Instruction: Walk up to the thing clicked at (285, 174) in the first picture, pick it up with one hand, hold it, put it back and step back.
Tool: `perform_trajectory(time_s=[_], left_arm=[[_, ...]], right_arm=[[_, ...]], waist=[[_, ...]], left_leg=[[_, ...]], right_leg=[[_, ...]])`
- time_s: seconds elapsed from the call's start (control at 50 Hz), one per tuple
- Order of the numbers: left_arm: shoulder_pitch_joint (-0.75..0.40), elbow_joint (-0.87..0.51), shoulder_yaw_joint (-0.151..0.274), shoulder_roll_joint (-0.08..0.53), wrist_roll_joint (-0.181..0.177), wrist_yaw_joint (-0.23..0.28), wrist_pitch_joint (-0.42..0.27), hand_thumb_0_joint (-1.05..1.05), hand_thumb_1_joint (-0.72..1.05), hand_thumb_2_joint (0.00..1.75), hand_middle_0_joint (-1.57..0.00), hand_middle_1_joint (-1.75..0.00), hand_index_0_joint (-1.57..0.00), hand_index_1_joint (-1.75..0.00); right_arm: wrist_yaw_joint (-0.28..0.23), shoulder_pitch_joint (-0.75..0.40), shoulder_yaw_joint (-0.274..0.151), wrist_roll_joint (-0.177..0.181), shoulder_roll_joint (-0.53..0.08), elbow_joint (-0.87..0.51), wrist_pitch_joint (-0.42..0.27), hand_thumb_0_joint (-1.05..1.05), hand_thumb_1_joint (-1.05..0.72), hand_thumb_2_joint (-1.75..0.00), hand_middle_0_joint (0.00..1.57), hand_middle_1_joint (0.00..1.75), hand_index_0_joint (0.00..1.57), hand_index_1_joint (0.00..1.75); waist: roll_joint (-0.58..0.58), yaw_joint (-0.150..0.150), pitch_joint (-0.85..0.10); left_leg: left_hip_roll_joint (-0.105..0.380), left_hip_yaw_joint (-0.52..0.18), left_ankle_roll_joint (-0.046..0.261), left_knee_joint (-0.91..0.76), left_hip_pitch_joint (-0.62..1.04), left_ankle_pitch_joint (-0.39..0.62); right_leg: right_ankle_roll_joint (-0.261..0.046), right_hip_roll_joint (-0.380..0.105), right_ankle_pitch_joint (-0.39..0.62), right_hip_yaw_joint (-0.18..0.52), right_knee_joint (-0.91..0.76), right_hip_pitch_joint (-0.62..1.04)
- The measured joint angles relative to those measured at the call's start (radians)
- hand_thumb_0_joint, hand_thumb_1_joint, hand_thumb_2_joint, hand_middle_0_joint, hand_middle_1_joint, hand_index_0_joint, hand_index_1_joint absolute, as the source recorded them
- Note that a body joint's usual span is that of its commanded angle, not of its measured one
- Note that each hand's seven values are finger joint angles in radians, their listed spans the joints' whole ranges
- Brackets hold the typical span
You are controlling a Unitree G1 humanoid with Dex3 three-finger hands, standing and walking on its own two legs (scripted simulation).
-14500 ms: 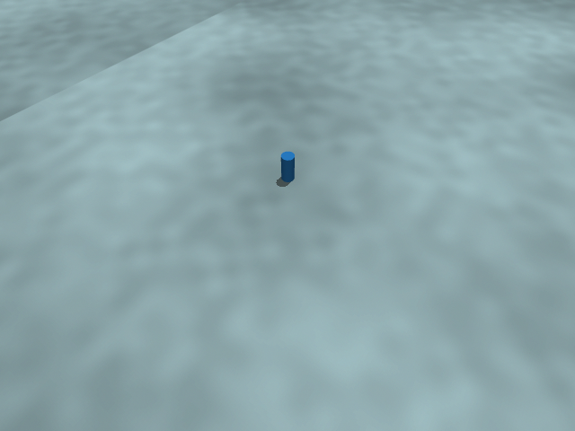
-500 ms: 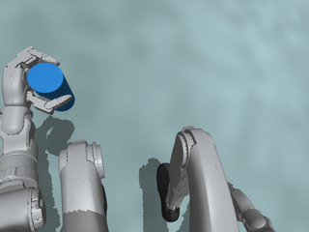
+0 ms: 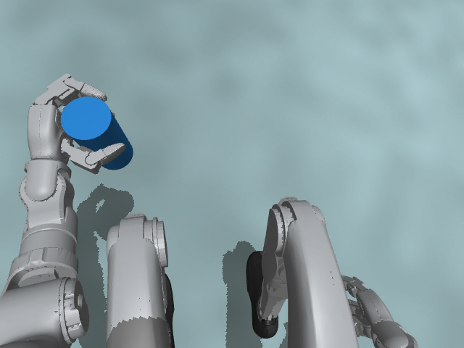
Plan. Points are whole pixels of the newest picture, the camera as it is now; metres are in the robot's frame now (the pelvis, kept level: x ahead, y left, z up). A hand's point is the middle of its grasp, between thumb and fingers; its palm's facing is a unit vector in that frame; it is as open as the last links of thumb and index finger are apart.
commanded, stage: settle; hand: left
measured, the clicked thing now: (102, 138) +0.45 +0.19 -0.07
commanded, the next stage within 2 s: lift in 0.14 s
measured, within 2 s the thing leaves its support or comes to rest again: neither
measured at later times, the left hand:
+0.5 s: hand (88, 122) +0.45 +0.20 -0.01, palm faces -0.02 -1.00 -0.06, open 10.0 cm
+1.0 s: hand (44, 98) +0.42 +0.20 +0.12, palm faces -0.01 -1.00 -0.06, open 10.0 cm
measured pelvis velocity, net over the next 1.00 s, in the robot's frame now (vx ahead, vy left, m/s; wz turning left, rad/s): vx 0.01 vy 0.00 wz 0.04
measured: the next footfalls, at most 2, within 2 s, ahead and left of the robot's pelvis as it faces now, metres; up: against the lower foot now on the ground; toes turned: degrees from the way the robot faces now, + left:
none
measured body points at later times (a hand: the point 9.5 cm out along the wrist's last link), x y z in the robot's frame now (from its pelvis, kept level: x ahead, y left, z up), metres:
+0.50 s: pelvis +0.00 +0.00 +0.02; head +0.21 +0.04 +0.42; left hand +0.45 +0.25 +0.00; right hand +0.12 -0.27 -0.11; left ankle +0.08 +0.12 -0.33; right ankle +0.11 -0.13 -0.33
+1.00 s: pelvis +0.01 +0.00 +0.12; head +0.19 +0.03 +0.53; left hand +0.41 +0.25 +0.13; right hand +0.18 -0.26 +0.00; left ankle +0.08 +0.12 -0.33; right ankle +0.11 -0.13 -0.33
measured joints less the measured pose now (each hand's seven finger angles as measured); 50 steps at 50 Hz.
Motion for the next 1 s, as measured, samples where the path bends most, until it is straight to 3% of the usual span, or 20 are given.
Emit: perform_trajectory(time_s=[0.32,0.46,0.58,0.72,1.0], left_arm=[[-0.009,0.033,0.005,-0.008,0.01,0.002,-0.015,-0.02,-0.5,1.13,-0.76,-1.14,-0.77,-1.19],[0.011,-0.003,-0.001,-0.012,0.002,-0.025,-0.002,-0.02,-0.51,1.12,-0.77,-1.13,-0.78,-1.18],[0.047,-0.059,-0.011,-0.021,-0.017,-0.053,0.037,-0.02,-0.5,1.12,-0.77,-1.12,-0.78,-1.17],[0.115,-0.153,-0.032,-0.046,-0.035,-0.051,0.08,-0.02,-0.49,1.1,-0.77,-1.11,-0.78,-1.17],[0.278,-0.419,-0.096,-0.085,-0.069,0.0,0.206,-0.02,-0.47,1.08,-0.76,-1.12,-0.77,-1.17]], right_arm=[[-0.002,0.016,-0.012,0.003,0.009,0.017,-0.014,0.01,-0.9,-0.9,0.2,0.3,0.2,0.3],[-0.008,0.026,-0.024,0.015,0.009,0.018,-0.018,0.01,-0.92,-0.9,0.2,0.3,0.2,0.3],[-0.02,0.034,-0.038,0.033,0.01,0.015,-0.023,0.01,-0.92,-0.9,0.2,0.3,0.2,0.3],[-0.036,0.039,-0.051,0.059,0.015,-0.002,-0.031,0.01,-0.92,-0.9,0.2,0.3,0.2,0.3],[-0.075,0.029,-0.065,0.105,0.03,-0.035,-0.051,0.01,-0.91,-0.9,0.2,0.3,0.2,0.3]], waist=[[0.0,-0.004,-0.012],[0.01,0.002,-0.022],[0.018,0.015,-0.038],[0.022,0.032,-0.066],[0.025,0.071,-0.08]], left_leg=[[-0.002,0.021,0.003,-0.041,0.027,0.005],[-0.003,0.029,0.001,-0.063,0.044,0.002],[-0.001,0.035,0.0,-0.098,0.08,-0.002],[0.004,0.041,0.001,-0.168,0.144,0.002],[0.013,0.053,0.001,-0.384,0.369,0.017]], right_leg=[[0.003,-0.003,-0.001,0.017,-0.029,0.021],[0.001,-0.005,-0.008,0.023,-0.043,0.031],[-0.001,-0.003,-0.012,0.025,-0.071,0.061],[-0.001,0.0,-0.008,0.024,-0.14,0.122],[0.003,0.007,0.007,0.018,-0.353,0.345]])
